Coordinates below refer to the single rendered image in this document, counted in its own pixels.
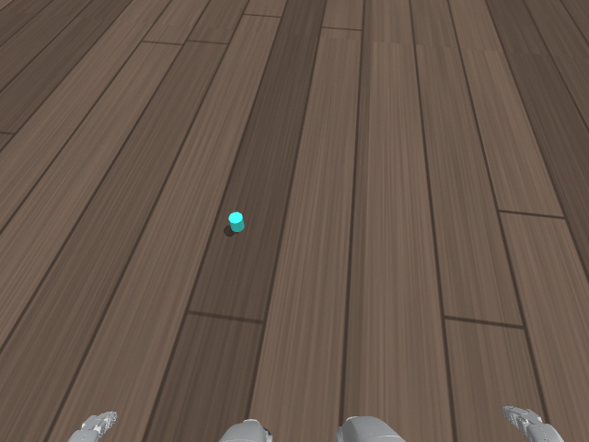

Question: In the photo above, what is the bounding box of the tin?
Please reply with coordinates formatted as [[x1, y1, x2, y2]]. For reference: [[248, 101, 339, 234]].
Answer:
[[229, 212, 244, 232]]

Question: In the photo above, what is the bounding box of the left robot hand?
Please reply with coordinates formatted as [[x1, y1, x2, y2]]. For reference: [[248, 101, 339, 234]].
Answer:
[[67, 412, 118, 442]]

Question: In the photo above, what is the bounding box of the right robot hand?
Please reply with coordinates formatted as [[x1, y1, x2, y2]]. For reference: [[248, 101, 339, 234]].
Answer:
[[502, 406, 564, 442]]

